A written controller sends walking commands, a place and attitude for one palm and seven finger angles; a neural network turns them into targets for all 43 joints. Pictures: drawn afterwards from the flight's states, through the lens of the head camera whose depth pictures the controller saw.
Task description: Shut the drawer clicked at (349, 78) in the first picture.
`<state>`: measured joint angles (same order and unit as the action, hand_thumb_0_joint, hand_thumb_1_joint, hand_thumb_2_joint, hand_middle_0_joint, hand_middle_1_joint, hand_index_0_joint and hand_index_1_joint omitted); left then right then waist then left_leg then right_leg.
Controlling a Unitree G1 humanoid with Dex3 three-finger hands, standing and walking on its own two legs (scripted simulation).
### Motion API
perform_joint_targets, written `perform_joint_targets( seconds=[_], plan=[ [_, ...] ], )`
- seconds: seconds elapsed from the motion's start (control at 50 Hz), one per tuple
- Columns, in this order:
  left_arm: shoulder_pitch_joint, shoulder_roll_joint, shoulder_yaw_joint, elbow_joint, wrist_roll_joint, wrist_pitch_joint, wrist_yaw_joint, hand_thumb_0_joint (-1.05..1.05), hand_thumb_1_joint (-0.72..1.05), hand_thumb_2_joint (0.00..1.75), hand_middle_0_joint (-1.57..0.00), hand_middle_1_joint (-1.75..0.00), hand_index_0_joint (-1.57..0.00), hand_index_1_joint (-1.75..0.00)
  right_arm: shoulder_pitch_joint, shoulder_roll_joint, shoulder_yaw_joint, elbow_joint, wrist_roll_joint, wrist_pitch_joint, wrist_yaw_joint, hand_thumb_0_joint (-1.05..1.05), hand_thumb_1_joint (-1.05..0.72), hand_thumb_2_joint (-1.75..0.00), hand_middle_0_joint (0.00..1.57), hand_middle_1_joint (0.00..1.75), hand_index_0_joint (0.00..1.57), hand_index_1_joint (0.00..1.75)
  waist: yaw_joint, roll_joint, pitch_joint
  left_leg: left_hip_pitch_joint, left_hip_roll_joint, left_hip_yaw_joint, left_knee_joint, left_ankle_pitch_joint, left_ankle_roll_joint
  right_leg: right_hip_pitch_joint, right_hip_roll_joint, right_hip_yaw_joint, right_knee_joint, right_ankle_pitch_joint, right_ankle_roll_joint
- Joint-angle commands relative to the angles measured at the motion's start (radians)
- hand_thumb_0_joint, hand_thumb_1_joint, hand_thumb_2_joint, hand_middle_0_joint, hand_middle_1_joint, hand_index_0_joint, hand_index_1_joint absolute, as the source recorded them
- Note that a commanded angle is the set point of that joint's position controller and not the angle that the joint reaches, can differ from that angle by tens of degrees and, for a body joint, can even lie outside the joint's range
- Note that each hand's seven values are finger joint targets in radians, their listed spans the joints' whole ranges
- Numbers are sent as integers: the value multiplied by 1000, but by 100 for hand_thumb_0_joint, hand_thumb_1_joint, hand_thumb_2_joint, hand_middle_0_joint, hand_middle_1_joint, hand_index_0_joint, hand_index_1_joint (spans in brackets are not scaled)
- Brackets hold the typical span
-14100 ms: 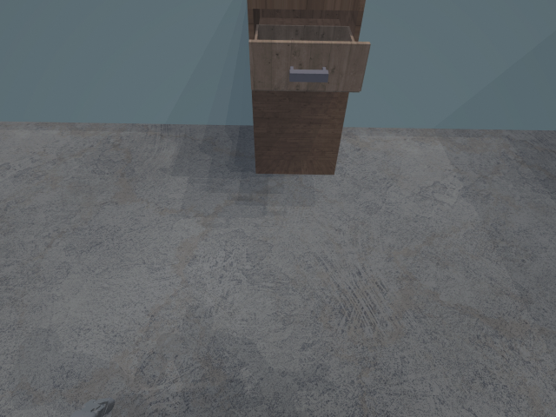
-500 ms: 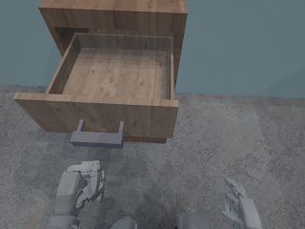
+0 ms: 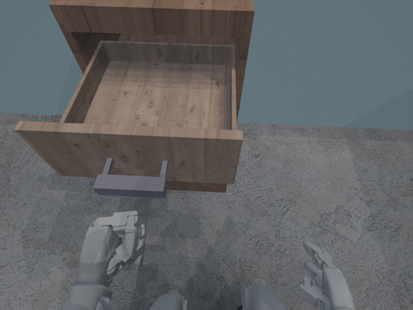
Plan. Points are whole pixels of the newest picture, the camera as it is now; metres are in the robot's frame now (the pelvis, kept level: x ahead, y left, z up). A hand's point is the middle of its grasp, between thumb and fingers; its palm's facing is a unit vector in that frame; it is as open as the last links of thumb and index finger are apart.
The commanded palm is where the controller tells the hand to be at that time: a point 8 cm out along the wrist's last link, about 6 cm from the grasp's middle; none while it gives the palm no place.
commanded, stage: bring the fist close to the handle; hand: left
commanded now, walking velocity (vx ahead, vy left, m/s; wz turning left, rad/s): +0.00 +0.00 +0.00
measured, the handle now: (134, 175) +0.35 +0.15 +0.05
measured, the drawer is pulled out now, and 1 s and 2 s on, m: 0.29 0.25 0.12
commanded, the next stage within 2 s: push the drawer shut in 0.04 s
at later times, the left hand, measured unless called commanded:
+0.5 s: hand (149, 220) +0.27 +0.11 +0.05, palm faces -0.07 -1.00 -0.04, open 3.3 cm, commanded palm +0.25 +0.17 +0.06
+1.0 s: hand (151, 199) +0.31 +0.12 +0.05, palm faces -0.06 -1.00 -0.05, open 3.0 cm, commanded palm +0.30 +0.17 +0.06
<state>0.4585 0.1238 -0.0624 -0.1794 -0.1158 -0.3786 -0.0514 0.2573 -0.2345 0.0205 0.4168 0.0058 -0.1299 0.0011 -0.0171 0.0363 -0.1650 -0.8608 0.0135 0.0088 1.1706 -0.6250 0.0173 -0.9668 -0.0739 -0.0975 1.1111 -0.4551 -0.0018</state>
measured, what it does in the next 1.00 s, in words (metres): stands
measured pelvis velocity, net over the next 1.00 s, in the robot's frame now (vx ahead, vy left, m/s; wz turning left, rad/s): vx -0.02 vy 0.00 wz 0.01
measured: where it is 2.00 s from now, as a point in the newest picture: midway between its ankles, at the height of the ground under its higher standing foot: outside the picture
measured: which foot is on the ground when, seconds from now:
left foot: down 0.00-1.00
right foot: down 0.00-1.00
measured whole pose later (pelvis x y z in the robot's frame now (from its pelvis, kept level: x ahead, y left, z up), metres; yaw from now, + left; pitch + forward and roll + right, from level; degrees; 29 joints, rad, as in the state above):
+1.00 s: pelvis -0.02 +0.00 +0.01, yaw +1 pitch +18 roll -1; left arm -0.05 0.17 -0.01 0.24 -0.13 -0.36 -0.04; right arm 0.21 -0.25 0.03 0.54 0.01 -0.12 -0.01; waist -0.03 0.03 -0.13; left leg -0.87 0.00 0.01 1.13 -0.57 0.02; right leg -0.97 -0.08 -0.10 1.07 -0.41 -0.01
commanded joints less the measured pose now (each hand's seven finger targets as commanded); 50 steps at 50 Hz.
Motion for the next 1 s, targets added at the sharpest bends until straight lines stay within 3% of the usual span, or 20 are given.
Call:
perform_joint_targets(
  seconds=[0.0, 0.02, 0.08, 0.1, 0.22, 0.28, 0.38, 0.46, 0.48, 0.5, 0.58, 0.64, 0.68, 0.76, 0.78, 0.82, 0.86, 0.88, 0.94, 0.98],
  plan=[
    [-18, 76, 28, -203, 11, -48, 3, 0, 90, 90, -140, -160, -140, -160, -30, -117, -60, -165, 4, -50, -10, 0, -90, -90, 20, 30, 20, 30, -13, -32, -206, 18, -24, -38, -192, 330, -10, 292, 45, 37, -126, 165, -27],
    [-37, 76, 29, -213, 9, -53, 10, 0, 90, 90, -140, -160, -140, -160, -30, -115, -59, -166, 4, -50, -11, 0, -90, -90, 20, 30, 20, 30, -17, -41, -204, 19, -24, -38, -190, 326, -10, 294, 45, 39, -128, 166, -26],
    [-24, 114, 89, -238, -2, -72, 34, 0, 90, 90, -140, -160, -140, -160, -32, -109, -60, -164, 2, -48, -13, 0, -90, -90, 20, 30, 20, 30, 4, -34, -244, 14, -26, -32, -185, 347, -11, 328, 47, 44, -121, 192, -30],
    [-19, 89, 73, -234, -3, -77, 36, 0, 90, 90, -140, -160, -140, -160, -32, -104, -57, -165, 3, -46, -12, 0, -90, -90, 20, 30, 20, 30, 3, -18, -237, 21, -28, -29, -188, 355, -11, 326, 47, 44, -122, 202, -30],
    [-175, 59, 19, -133, -2, -80, 16, 0, 90, 90, -140, -160, -140, -160, -32, -123, -52, -130, 1, -55, -14, 0, -90, -90, 20, 30, 20, 30, -51, -45, -164, -20, -25, -35, -167, 266, -6, 254, 45, 52, -146, 106, -21],
    [-224, 86, 36, -95, 0, -58, -7, 0, 90, 90, -140, -160, -140, -160, -24, -132, -55, -123, 5, -57, -19, 0, -90, -90, 20, 30, 20, 30, -48, -56, -199, -11, -24, -39, -173, 277, -4, 274, 44, 54, -147, 113, -22],
    [-258, 127, 107, -110, -21, -31, 3, 0, 90, 90, -140, -160, -140, -160, -25, -129, -56, -122, 7, -51, -22, 0, -90, -90, 20, 30, 20, 30, -8, -14, -299, 39, -27, -32, -197, 381, -9, 362, 43, 50, -134, 237, -27],
    [-292, 84, 95, -65, -34, -27, 28, 0, 90, 90, -140, -160, -140, -160, -21, -121, -52, -110, 6, -45, -15, 0, -90, -90, 20, 30, 20, 30, -21, -54, -267, 30, -27, -23, -207, 384, -11, 383, 42, 51, -152, 267, -20],
    [-283, 100, 113, -20, -31, -25, 32, 0, 90, 90, -140, -160, -140, -160, -19, -126, -53, -104, 5, -43, -15, 0, -90, -90, 20, 30, 20, 30, -25, -90, -246, 8, -24, -26, -205, 368, -8, 377, 44, 52, -159, 251, -19],
    [-323, 70, 81, -7, -26, -29, 26, 0, 90, 90, -140, -160, -140, -160, -23, -126, -50, -96, 6, -43, -13, 0, -90, -90, 20, 30, 20, 30, -37, -84, -217, 6, -24, -28, -208, 356, -9, 359, 43, 50, -159, 241, -19],
    [-451, 118, 110, 14, -18, -59, 28, 0, 90, 90, -140, -160, -140, -160, -26, -134, -54, -69, 2, -44, -17, 0, -90, -90, 20, 30, 20, 30, -48, -53, -208, 8, -23, -29, -198, 323, -7, 316, 41, 57, -159, 187, -20],
    [-510, 89, 79, 22, -17, -74, 14, 0, 90, 90, -140, -160, -140, -160, -25, -132, -56, -53, 2, -48, -15, 0, -90, -90, 20, 30, 20, 30, -50, -8, -255, 52, -24, -31, -197, 360, -8, 308, 39, 50, -146, 218, -22],
    [-563, 116, 98, 49, -19, -74, 11, 0, 90, 90, -140, -160, -140, -160, -26, -138, -56, -38, 3, -45, -18, 0, -90, -90, 20, 30, 20, 30, -57, -22, -265, 50, -23, -34, -196, 354, -7, 308, 39, 52, -150, 209, -21],
    [-668, 93, 75, 77, -27, -67, 2, 0, 90, 90, -140, -160, -140, -160, -37, -139, -54, -20, 7, -46, -20, 0, -90, -90, 20, 30, 20, 30, -62, 3, -287, 69, -24, -41, -206, 343, -8, 299, 37, 50, -153, 188, -20],
    [-679, 113, 95, 97, -27, -63, 5, 0, 90, 90, -140, -160, -140, -160, -31, -142, -55, -13, 7, -43, -21, 0, -90, -90, 20, 30, 20, 30, -64, -28, -296, 65, -21, -43, -208, 347, -6, 309, 38, 50, -155, 189, -19],
    [-701, 104, 91, 110, -30, -58, 8, 0, 90, 90, -140, -160, -140, -160, -36, -142, -56, -10, 8, -41, -21, 0, -90, -90, 20, 30, 20, 30, -58, -20, -310, 78, -22, -46, -217, 345, -8, 311, 38, 48, -156, 186, -19],
    [-743, 88, 72, 123, -31, -54, 9, 0, 90, 90, -140, -160, -140, -160, -39, -142, -52, -7, 9, -40, -19, 0, -90, -90, 20, 30, 20, 30, -62, -9, -300, 85, -23, -50, -229, 331, -10, 302, 37, 44, -163, 167, -19],
    [-755, 103, 87, 158, -31, -49, 14, 0, 90, 90, -140, -160, -140, -160, -38, -146, -52, -4, 9, -37, -21, 0, -90, -90, 20, 30, 20, 30, -66, -41, -286, 68, -22, -49, -229, 318, -5, 302, 39, 47, -171, 151, -18],
    [-849, 103, 93, 215, -31, -49, 23, 0, 90, 90, -140, -160, -140, -160, -40, -144, -48, 9, 10, -32, -23, 0, -90, -90, 20, 30, 20, 30, -75, -52, -262, 48, -24, -46, -234, 260, -4, 297, 39, 55, -185, 105, -14],
    [-865, 147, 140, 254, -27, -54, 28, 0, 90, 90, -140, -160, -140, -160, -35, -150, -47, 14, 8, -28, -25, 0, -90, -90, 20, 30, 20, 30, -62, -56, -270, 33, -28, -40, -239, 256, -4, 318, 38, 62, -189, 99, -17]
  ],
)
